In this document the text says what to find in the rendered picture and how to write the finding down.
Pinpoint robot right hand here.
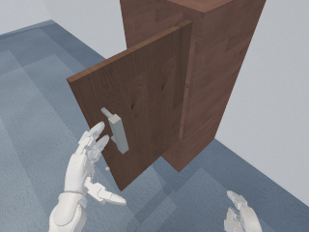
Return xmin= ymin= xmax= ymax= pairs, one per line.
xmin=224 ymin=190 xmax=263 ymax=232

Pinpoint cupboard door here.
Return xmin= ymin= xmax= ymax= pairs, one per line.
xmin=66 ymin=19 xmax=193 ymax=191

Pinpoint robot left forearm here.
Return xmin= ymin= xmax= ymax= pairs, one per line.
xmin=48 ymin=191 xmax=88 ymax=232

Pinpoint handle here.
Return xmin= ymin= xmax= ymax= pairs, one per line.
xmin=101 ymin=108 xmax=129 ymax=154

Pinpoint robot left hand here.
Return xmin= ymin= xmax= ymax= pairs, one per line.
xmin=64 ymin=121 xmax=126 ymax=206

